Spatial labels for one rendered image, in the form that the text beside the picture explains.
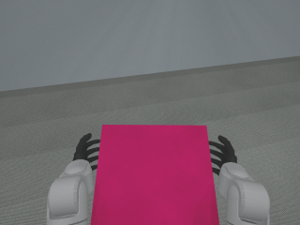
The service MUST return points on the robot left hand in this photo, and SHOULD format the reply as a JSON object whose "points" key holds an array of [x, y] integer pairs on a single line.
{"points": [[83, 153]]}

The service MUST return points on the robot right hand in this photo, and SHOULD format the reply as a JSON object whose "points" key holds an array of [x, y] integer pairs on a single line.
{"points": [[227, 156]]}

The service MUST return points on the robot right forearm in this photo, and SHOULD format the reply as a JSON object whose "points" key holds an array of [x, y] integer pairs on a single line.
{"points": [[247, 201]]}

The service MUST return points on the carton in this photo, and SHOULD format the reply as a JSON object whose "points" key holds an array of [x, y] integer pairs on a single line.
{"points": [[154, 175]]}

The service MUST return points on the robot left forearm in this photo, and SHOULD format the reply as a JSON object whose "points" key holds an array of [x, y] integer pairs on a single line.
{"points": [[67, 201]]}

